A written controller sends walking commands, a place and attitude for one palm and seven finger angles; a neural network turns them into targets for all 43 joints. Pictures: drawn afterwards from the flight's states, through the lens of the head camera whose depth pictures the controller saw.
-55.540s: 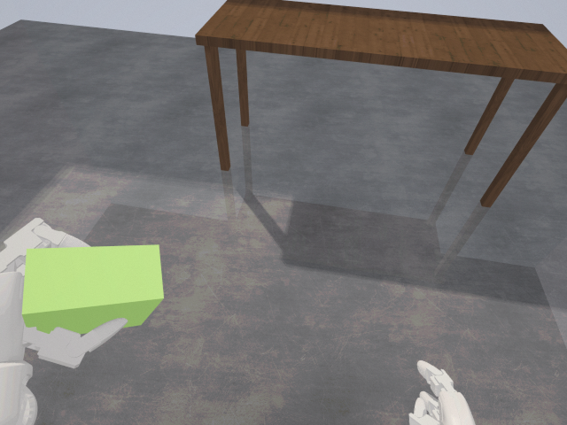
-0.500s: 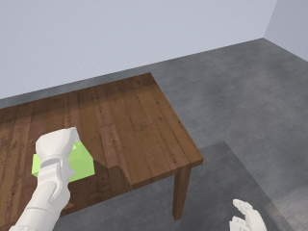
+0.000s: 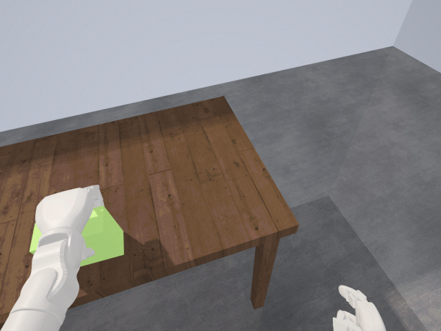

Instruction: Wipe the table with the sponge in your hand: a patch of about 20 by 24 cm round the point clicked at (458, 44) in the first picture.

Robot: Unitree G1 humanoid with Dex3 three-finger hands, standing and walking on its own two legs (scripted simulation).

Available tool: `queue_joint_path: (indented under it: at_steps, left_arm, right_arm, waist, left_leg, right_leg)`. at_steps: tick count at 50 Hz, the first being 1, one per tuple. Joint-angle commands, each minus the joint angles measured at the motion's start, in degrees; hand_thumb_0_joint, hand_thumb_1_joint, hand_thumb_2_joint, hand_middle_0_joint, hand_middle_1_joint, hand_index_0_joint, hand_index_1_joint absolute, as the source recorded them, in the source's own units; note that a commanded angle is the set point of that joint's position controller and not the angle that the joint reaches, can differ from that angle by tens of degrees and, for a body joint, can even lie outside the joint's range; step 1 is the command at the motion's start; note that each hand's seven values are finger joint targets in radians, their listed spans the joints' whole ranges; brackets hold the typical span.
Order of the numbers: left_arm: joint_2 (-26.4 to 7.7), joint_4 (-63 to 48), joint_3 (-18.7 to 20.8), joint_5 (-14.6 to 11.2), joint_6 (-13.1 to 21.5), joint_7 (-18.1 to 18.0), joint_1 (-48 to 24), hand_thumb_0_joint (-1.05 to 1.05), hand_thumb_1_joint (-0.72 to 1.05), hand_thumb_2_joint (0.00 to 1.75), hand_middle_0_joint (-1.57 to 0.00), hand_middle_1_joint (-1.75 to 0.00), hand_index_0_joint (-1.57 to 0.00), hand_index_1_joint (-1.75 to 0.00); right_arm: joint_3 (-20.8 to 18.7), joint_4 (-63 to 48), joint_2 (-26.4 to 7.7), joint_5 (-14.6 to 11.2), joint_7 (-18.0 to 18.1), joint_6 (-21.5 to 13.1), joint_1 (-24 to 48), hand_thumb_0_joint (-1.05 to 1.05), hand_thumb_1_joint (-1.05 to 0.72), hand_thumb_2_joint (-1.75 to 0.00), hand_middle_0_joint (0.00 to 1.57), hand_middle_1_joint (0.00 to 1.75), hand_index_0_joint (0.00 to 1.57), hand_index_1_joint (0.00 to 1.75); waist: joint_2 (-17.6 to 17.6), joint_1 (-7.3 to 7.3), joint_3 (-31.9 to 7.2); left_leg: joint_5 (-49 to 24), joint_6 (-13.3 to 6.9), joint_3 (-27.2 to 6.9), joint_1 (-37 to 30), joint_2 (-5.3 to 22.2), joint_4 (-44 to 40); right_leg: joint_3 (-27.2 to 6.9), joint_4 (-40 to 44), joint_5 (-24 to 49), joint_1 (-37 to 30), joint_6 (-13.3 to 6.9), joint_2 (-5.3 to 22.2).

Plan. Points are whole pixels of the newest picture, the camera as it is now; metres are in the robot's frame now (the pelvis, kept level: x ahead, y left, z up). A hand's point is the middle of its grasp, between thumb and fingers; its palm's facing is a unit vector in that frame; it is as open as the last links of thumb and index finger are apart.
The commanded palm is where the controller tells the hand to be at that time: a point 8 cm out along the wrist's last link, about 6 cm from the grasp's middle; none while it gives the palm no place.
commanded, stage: wipe forward along the middle lane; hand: left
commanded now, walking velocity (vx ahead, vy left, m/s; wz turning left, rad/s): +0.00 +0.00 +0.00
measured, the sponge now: (86, 243) +0.27 +0.32 -0.02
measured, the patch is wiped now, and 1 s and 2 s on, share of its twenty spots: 1.00 1.00 1.00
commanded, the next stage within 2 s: slide back across to the first lane in 1.54 s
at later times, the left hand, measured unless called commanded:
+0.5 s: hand (73, 205) +0.32 +0.34 +0.04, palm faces -0.12 -0.01 -0.99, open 9.9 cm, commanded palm +0.30 +0.34 +0.07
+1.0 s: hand (70, 188) +0.36 +0.37 +0.04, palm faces -0.12 +0.01 -0.99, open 9.9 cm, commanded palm +0.36 +0.36 +0.07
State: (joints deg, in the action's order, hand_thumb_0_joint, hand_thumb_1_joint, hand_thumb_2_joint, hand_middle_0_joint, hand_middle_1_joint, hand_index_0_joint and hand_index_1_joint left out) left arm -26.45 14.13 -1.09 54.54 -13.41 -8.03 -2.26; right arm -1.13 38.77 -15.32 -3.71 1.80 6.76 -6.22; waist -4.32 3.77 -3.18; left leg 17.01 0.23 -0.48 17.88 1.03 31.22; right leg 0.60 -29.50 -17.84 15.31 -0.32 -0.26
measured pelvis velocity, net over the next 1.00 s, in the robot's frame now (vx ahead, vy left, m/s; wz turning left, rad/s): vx -0.05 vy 0.01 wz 0.00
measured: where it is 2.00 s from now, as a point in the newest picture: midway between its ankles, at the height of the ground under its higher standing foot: outside the picture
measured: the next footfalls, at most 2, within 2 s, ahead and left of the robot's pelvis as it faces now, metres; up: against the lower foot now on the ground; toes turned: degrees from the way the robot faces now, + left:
none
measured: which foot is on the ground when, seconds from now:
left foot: down 0.00-1.00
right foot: down 0.00-1.00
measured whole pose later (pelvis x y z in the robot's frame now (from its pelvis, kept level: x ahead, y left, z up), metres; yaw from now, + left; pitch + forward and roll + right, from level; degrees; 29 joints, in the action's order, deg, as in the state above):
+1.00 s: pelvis -0.05 +0.01 -0.02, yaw +0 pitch +13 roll -2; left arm -38.4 60.7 3.9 60.6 0.2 -10.5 -40.2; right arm -1.1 41.8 -15.7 -3.9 2.1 7.5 -15.1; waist -2.6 -2.1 -5.5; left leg 16.5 -0.5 -1.4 37.9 1.5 41.7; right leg 1.3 -38.0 -16.4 34.2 0.3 -0.8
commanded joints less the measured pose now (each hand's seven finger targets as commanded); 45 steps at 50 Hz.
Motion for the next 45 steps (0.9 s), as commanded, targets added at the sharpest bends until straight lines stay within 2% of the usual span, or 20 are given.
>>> queue_joint_path:
  at_steps: [1,3,7,8,10,13,17,18,22,23,26,28,30,32,33,36,38,40,43,45]
  left_arm:
    - [-12.90,1.32,5.05,1.14,-1.94,-0.99,-11.23,0.00,0.10,1.30,-1.20,-1.60,-1.20,-1.60]
    - [-15.30,2.71,6.75,1.65,-1.74,-0.83,-13.77,0.00,0.10,1.30,-1.20,-1.60,-1.20,-1.60]
    - [-13.76,8.46,4.53,2.51,-0.41,-0.01,-15.19,0.00,0.10,1.30,-1.20,-1.60,-1.20,-1.60]
    - [-15.79,9.62,6.47,2.47,0.07,0.29,-15.74,0.00,0.10,1.30,-1.20,-1.60,-1.20,-1.60]
    - [-14.08,13.04,3.75,3.21,0.73,0.76,-19.10,0.00,0.10,1.30,-1.20,-1.60,-1.20,-1.60]
    - [-19.03,15.66,7.54,3.81,2.58,1.06,-21.33,0.00,0.10,1.30,-1.20,-1.60,-1.20,-1.60]
    - [-17.51,19.15,5.19,4.82,4.84,0.82,-26.67,0.00,0.10,1.30,-1.20,-1.60,-1.20,-1.60]
    - [-19.24,19.65,6.93,4.76,5.40,0.79,-26.85,0.00,0.10,1.30,-1.20,-1.60,-1.20,-1.60]
    - [-20.40,23.90,7.03,4.95,7.33,0.12,-30.07,0.00,0.10,1.30,-1.20,-1.60,-1.20,-1.60]
    - [-23.04,24.48,9.46,4.75,8.00,0.04,-30.06,0.00,0.10,1.30,-1.20,-1.60,-1.20,-1.60]
    - [-20.31,27.23,6.41,5.27,9.13,-0.64,-33.39,0.00,0.10,1.30,-1.20,-1.60,-1.20,-1.60]
    - [-23.29,28.35,8.73,5.38,9.84,-1.06,-34.41,0.00,0.10,1.30,-1.20,-1.60,-1.20,-1.60]
    - [-22.40,30.81,7.13,5.85,10.19,-1.54,-36.27,0.00,0.10,1.30,-1.20,-1.60,-1.20,-1.60]
    - [-23.99,32.99,8.20,6.02,10.65,-1.97,-37.05,0.00,0.10,1.30,-1.20,-1.60,-1.20,-1.60]
    - [-25.35,32.53,9.41,6.01,11.27,-2.04,-37.80,0.00,0.10,1.30,-1.20,-1.60,-1.20,-1.60]
    - [-23.80,35.63,7.08,6.49,11.52,-2.84,-41.15,0.00,0.10,1.30,-1.20,-1.60,-1.20,-1.60]
    - [-24.71,36.79,7.72,6.83,11.96,-3.15,-42.83,0.00,0.10,1.30,-1.20,-1.60,-1.20,-1.60]
    - [-22.59,38.55,5.04,7.29,11.82,-3.65,-45.06,0.00,0.10,1.30,-1.20,-1.60,-1.20,-1.60]
    - [-25.16,40.20,6.89,7.45,12.19,-4.14,-47.66,0.00,0.10,1.30,-1.20,-1.60,-1.20,-1.60]
    - [-25.10,42.50,5.77,7.74,12.00,-4.51,-49.41,0.00,0.10,1.30,-1.20,-1.60,-1.20,-1.60]
  right_arm:
    - [-1.96,-7.46,-7.96,-0.10,0.67,-2.44,6.16,0.00,-0.90,-0.90,0.20,0.30,0.20,0.30]
    - [-1.94,-7.16,-8.29,-0.03,0.96,-2.39,6.15,0.00,-0.90,-0.90,0.20,0.30,0.20,0.30]
    - [-1.88,-6.70,-8.21,-0.04,1.18,-2.55,4.29,0.00,-0.90,-0.90,0.20,0.30,0.20,0.30]
    - [-1.90,-6.57,-8.53,-0.11,1.23,-2.51,4.28,0.00,-0.90,-0.90,0.20,0.30,0.20,0.30]
    - [-1.87,-6.25,-8.49,-0.10,1.37,-2.42,2.86,0.00,-0.90,-0.90,0.20,0.30,0.20,0.30]
    - [-2.02,-6.15,-9.28,0.03,1.42,-2.46,1.96,0.00,-0.90,-0.90,0.20,0.30,0.20,0.30]
    - [-2.46,-5.85,-9.30,0.17,1.41,-2.26,-0.35,0.00,-0.90,-0.90,0.20,0.30,0.20,0.30]
    - [-2.36,-6.09,-9.34,0.17,1.42,-2.21,-0.53,0.00,-0.90,-0.90,0.20,0.30,0.20,0.30]
    - [-2.87,-5.39,-9.64,0.17,1.39,-1.89,-2.91,0.00,-0.90,-0.90,0.20,0.30,0.20,0.30]
    - [-2.83,-5.33,-9.80,0.18,1.45,-1.78,-3.03,0.00,-0.90,-0.90,0.20,0.30,0.20,0.30]
    - [-3.11,-4.79,-9.78,0.17,1.20,-1.55,-4.67,0.00,-0.90,-0.90,0.20,0.30,0.20,0.30]
    - [-3.10,-4.63,-10.00,0.15,1.18,-1.48,-4.86,0.00,-0.90,-0.90,0.20,0.30,0.20,0.30]
    - [-3.25,-4.09,-9.99,0.17,1.05,-1.17,-5.96,0.00,-0.90,-0.90,0.20,0.30,0.20,0.30]
    - [-3.31,-3.70,-10.19,0.13,0.93,-1.05,-6.81,0.00,-0.90,-0.90,0.20,0.30,0.20,0.30]
    - [-3.30,-3.80,-10.27,0.09,0.99,-0.96,-6.52,0.00,-0.90,-0.90,0.20,0.30,0.20,0.30]
    - [-3.30,-3.08,-10.30,0.04,0.77,-0.91,-7.89,0.00,-0.90,-0.90,0.20,0.30,0.20,0.30]
    - [-3.31,-2.96,-10.36,0.06,0.74,-0.75,-8.10,0.00,-0.90,-0.90,0.20,0.30,0.20,0.30]
    - [-3.25,-2.71,-10.28,0.00,0.61,-0.71,-8.95,0.00,-0.90,-0.90,0.20,0.30,0.20,0.30]
    - [-3.16,-2.45,-10.49,0.09,0.71,-0.86,-9.46,0.00,-0.90,-0.90,0.20,0.30,0.20,0.30]
    - [-3.15,-2.07,-10.57,-0.01,0.76,-0.74,-10.55,0.00,-0.90,-0.90,0.20,0.30,0.20,0.30]
  waist:
    - [7.40,-0.63,-6.54]
    - [6.67,-0.26,-7.35]
    - [7.58,-0.96,-8.19]
    - [7.79,-0.71,-8.45]
    - [8.13,-1.99,-7.01]
    - [7.59,-1.35,-8.70]
    - [6.67,-2.98,-9.19]
    - [6.60,-2.37,-9.61]
    - [7.45,-3.53,-10.53]
    - [7.73,-2.75,-11.41]
    - [7.90,-4.29,-11.03]
    - [5.48,-3.44,-11.91]
    - [5.95,-4.49,-11.90]
    - [7.11,-4.44,-12.08]
    - [5.21,-3.78,-13.22]
    - [5.92,-5.41,-11.91]
    - [5.50,-5.18,-12.39]
    - [5.03,-6.39,-11.38]
    - [4.99,-6.02,-12.68]
    - [6.33,-7.20,-12.46]
  left_leg:
    - [-14.01,-2.95,0.89,-1.71,-2.97,-2.09]
    - [-13.32,-2.99,0.74,-1.68,-3.13,-2.19]
    - [-12.65,-2.97,1.19,-0.28,-3.32,-1.08]
    - [-12.31,-2.99,0.92,0.13,-3.22,-1.22]
    - [-10.07,-3.02,1.18,1.36,-3.29,-0.56]
    - [-9.82,-3.09,1.06,2.77,-3.16,-0.01]
    - [-8.29,-3.21,1.37,4.12,-3.12,1.43]
    - [-8.09,-3.17,0.97,4.67,-2.94,1.11]
    - [-6.76,-3.48,1.35,6.58,-2.82,2.49]
    - [-7.06,-3.47,1.10,7.13,-2.62,2.29]
    - [-5.77,-3.51,1.30,8.14,-2.57,3.10]
    - [-5.62,-3.44,1.00,8.42,-2.32,2.67]
    - [-4.61,-3.58,1.31,9.07,-2.47,3.45]
    - [-3.91,-3.59,1.02,10.18,-2.33,3.47]
    - [-4.90,-3.50,0.78,9.95,-2.22,3.31]
    - [-2.99,-3.56,0.75,10.47,-1.98,3.70]
    - [-3.24,-3.54,0.20,10.72,-1.74,3.45]
    - [-1.07,-3.51,0.17,10.79,-1.77,3.70]
    - [-0.61,-3.51,-0.45,11.45,-1.40,3.53]
    - [0.49,-3.63,-0.27,12.31,-1.57,4.25]
  right_leg:
    - [0.41,3.39,18.57,-2.15,-2.60,-2.34]
    - [-0.12,3.67,17.09,-1.96,-2.83,-2.44]
    - [0.37,2.93,17.62,-1.20,-2.55,-2.17]
    - [-0.30,3.21,17.14,-1.24,-2.77,-2.29]
    - [0.56,2.90,14.41,1.45,-2.42,-2.21]
    - [-0.63,2.77,14.50,1.28,-2.70,-2.15]
    - [0.32,1.76,12.63,4.33,-2.38,-2.02]
    - [0.04,1.89,12.15,4.02,-2.70,-2.16]
    - [0.06,1.33,11.44,5.03,-2.16,-1.96]
    - [-0.40,1.44,11.85,4.11,-2.38,-2.01]
    - [0.27,0.77,10.52,6.51,-2.06,-2.00]
    - [0.13,0.65,9.56,6.58,-2.50,-2.10]
    - [0.17,0.44,8.59,7.64,-2.14,-2.10]
    - [0.22,0.38,7.85,7.75,-2.17,-2.18]
    - [0.01,0.04,8.58,7.40,-2.55,-2.23]
    - [0.67,-0.12,6.11,10.29,-2.29,-2.45]
    - [0.71,-0.44,5.70,10.93,-2.65,-2.63]
    - [1.17,-0.58,2.83,13.56,-2.47,-2.79]
    - [1.00,-0.79,2.16,13.79,-2.77,-2.91]
    - [0.96,-0.95,1.26,14.76,-2.37,-2.99]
